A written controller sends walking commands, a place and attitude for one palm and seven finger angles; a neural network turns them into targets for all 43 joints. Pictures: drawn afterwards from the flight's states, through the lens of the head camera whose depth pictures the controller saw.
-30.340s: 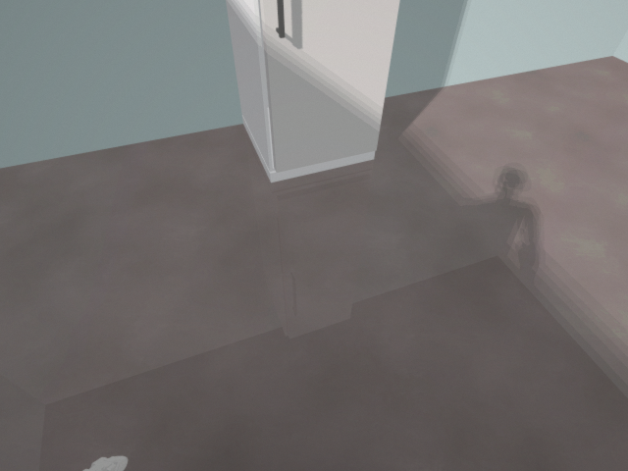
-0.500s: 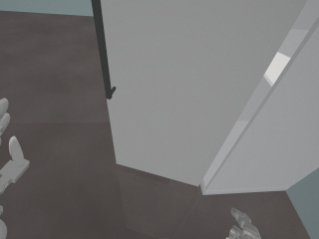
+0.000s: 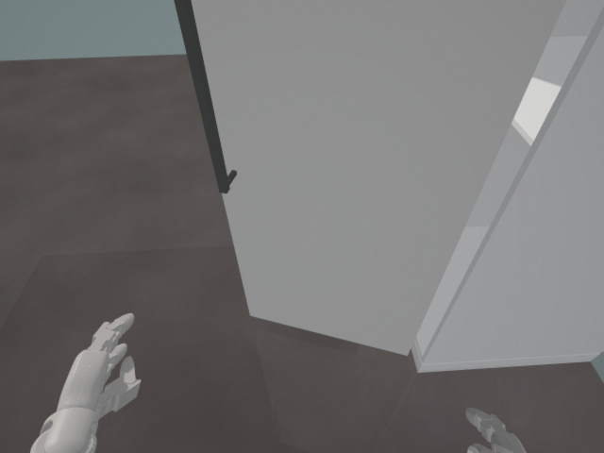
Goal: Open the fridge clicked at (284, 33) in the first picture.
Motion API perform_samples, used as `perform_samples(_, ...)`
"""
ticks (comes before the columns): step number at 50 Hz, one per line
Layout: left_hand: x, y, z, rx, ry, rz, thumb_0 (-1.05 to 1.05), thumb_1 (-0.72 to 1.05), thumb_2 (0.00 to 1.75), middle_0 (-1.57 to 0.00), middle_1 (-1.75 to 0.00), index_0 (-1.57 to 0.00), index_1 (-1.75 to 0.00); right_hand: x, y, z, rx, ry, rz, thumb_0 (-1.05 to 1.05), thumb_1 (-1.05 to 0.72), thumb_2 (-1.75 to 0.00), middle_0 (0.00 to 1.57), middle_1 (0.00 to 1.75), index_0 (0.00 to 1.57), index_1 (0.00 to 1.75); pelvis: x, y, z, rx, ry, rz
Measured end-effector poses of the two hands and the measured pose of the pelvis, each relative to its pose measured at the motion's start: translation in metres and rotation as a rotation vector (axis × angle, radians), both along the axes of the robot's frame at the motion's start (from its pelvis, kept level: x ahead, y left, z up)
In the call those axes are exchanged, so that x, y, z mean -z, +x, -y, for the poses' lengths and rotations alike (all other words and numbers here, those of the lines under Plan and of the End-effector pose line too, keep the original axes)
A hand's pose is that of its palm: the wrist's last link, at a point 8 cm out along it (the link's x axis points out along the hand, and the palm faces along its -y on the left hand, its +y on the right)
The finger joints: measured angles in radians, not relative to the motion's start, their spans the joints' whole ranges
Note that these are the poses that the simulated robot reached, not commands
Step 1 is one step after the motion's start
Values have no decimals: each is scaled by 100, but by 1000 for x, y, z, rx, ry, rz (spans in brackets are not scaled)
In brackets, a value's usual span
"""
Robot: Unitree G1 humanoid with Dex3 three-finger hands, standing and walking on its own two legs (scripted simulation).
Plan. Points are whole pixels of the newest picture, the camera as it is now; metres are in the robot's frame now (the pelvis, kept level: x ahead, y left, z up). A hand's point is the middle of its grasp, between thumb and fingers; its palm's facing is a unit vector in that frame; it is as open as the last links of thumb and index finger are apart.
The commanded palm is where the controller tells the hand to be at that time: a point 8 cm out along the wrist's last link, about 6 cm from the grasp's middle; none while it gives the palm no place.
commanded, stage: let the arm hang, fingers relaxed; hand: left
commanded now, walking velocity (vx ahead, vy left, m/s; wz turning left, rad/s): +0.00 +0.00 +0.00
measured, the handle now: (208, 86) +0.65 +0.20 +0.19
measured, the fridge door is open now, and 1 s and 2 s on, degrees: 71 71 71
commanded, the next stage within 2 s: look to check the result in 0.96 s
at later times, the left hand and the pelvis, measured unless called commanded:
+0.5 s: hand out of the picture -0.03 +0.22 -0.16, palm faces -0.02 -0.97 -0.26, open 7.3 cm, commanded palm none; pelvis +0.00 +0.01 +0.02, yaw -1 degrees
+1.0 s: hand out of the picture +0.04 +0.19 -0.16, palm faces -0.04 -0.98 -0.20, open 7.4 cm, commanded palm none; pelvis +0.00 +0.01 +0.02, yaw -2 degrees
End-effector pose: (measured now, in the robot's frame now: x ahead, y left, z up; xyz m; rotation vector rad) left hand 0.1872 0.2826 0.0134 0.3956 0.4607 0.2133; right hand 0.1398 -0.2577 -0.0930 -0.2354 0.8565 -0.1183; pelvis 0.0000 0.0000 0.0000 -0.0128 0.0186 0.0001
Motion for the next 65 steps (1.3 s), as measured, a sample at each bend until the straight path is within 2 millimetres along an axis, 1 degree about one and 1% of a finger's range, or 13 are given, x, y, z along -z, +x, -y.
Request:
perform_samples(2, 57, -26, 15, -9, -79, -245, 0, 90, 90, -20, -30, -20, -30, 5, -15, 3, 16, -9, -51, 0, -91, -90, 20, 30, 20, 30, 0, -3, 0, 0, 3, 6)
perform_samples(4, 100, -59, 34, -8, -154, -451, 1, 90, 90, -20, -30, -20, -30, 8, -35, 5, 37, -22, -116, 0, -91, -90, 20, 30, 20, 30, -1, -5, 0, 4, 6, 13)
perform_samples(7, 141, -112, 62, -15, -258, -684, 1, 90, 90, -20, -30, -20, -30, 10, -70, 6, 64, -46, -238, 0, -91, -90, 20, 30, 20, 30, -4, -6, 1, 7, 4, 20)
perform_samples(8, 148, -128, 66, -40, -283, -733, 1, 92, 89, -20, -30, -20, -30, 10, -83, 6, 73, -53, -282, 0, -91, -90, 20, 30, 20, 30, -6, -6, 1, 6, 1, 21)
perform_samples(13, 157, -185, 51, -150, -292, -879, 0, 97, 89, -21, -30, -21, -30, 12, -134, 1, 106, -63, -477, 0, -91, -90, 20, 30, 20, 30, -11, -5, 2, -2, -9, 23)
perform_samples(16, 153, -208, 39, -186, -271, -943, 0, 96, 89, -21, -30, -21, -30, 15, -152, -5, 128, -47, -535, 0, -91, -90, 20, 30, 20, 30, -13, -5, 0, 0, -11, 26)
perform_samples(19, 147, -221, 29, -210, -244, -981, 0, 94, 89, -20, -30, -20, -30, 19, -159, -13, 143, -24, -552, 0, -91, -90, 20, 30, 20, 30, -14, -4, -3, 4, -10, 30)
perform_samples(24, 139, -220, 17, -226, -209, -977, 0, 92, 90, -20, -30, -20, -30, 28, -157, -28, 147, 22, -535, 0, -91, -90, 20, 30, 20, 30, -15, -3, -8, 11, -5, 38)
perform_samples(32, 136, -185, 20, -190, -200, -882, 0, 91, 90, -20, -30, -20, -30, 35, -136, -42, 139, 70, -464, 0, -91, -90, 20, 30, 20, 30, -16, -2, -12, 24, 5, 46)
perform_samples(38, 137, -159, 32, -147, -221, -825, 0, 90, 90, -20, -30, -20, -30, 33, -128, -38, 148, 63, -439, 0, -91, -90, 20, 30, 20, 30, -17, 0, -12, 30, 8, 47)
perform_samples(43, 139, -147, 41, -124, -239, -808, 0, 90, 90, -20, -30, -20, -30, 29, -130, -30, 160, 44, -445, 0, -91, -90, 20, 30, 20, 30, -17, 1, -10, 32, 8, 48)
perform_samples(55, 141, -152, 40, -133, -233, -853, 0, 90, 90, -20, -30, -20, -30, 26, -143, -19, 181, 20, -504, 0, -91, -90, 20, 30, 20, 29, -18, 5, -6, 32, 6, 44)
perform_samples(65, 139, -160, 35, -156, -216, -885, 0, 90, 90, -20, -30, -20, -30, 29, -137, -23, 173, 36, -510, 0, -91, -90, 20, 30, 20, 29, -18, 10, -5, 33, 6, 43)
